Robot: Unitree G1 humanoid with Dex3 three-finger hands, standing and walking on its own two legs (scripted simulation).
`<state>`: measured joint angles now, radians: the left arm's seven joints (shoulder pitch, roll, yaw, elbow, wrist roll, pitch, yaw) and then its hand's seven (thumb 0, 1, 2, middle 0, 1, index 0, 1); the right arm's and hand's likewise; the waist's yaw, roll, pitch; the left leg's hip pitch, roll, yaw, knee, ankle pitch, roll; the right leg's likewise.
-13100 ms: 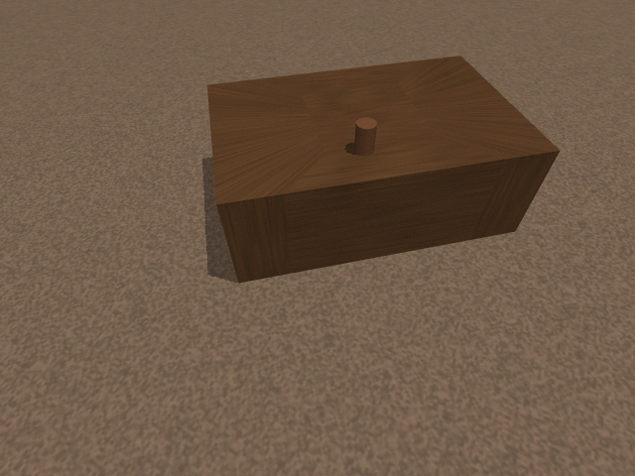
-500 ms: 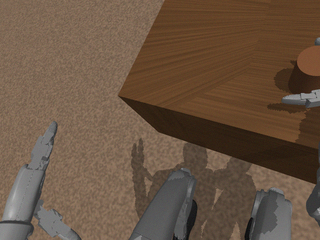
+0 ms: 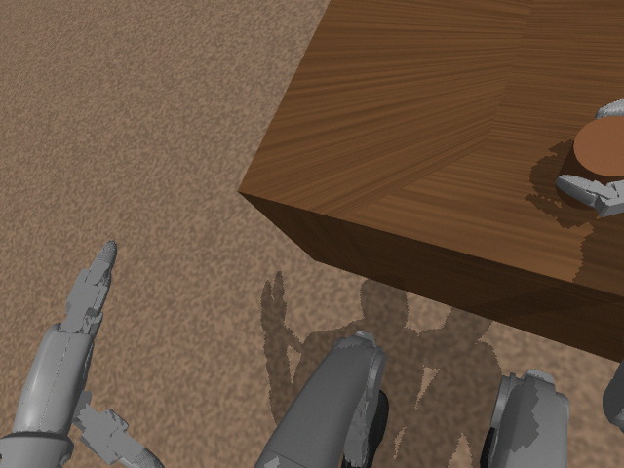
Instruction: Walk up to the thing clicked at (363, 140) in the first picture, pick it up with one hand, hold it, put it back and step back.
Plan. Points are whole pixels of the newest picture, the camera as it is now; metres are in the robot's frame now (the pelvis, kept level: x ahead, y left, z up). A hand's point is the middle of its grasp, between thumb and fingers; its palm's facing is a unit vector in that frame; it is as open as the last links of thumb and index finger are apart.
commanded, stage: settle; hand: right
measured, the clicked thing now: (598, 167) +0.52 -0.17 -0.07
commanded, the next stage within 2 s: lift in 0.70 s
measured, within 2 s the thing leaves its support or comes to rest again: neither
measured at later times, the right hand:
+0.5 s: hand out of the picture +0.53 -0.20 +0.02, palm faces +0.10 +1.00 +0.00, open 10.0 cm
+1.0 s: hand out of the picture +0.52 -0.20 +0.05, palm faces +0.10 +1.00 -0.01, open 10.1 cm
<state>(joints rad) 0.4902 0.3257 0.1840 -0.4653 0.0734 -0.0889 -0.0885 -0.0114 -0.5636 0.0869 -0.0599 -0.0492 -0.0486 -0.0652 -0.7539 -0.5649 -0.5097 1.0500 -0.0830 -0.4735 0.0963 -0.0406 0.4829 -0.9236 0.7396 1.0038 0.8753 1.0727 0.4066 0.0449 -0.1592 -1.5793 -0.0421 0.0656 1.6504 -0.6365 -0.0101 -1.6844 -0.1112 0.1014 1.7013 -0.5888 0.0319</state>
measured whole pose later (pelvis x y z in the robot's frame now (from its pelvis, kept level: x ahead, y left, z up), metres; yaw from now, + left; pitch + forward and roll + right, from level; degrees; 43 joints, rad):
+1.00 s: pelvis +0.02 -0.01 +0.07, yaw -2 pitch +28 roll +6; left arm 0.40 0.28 0.08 -0.25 0.08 -0.05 -0.06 -0.01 -0.54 0.07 -0.05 -0.04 -0.05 -0.05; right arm -0.77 -0.52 -0.45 1.14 -0.04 -0.48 0.08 -0.04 0.53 -1.02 0.70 1.11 0.83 1.18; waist 0.34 0.02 -0.16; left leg -1.30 -0.03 0.06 1.39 -0.58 -0.02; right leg -1.41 -0.10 0.08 1.46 -0.54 0.02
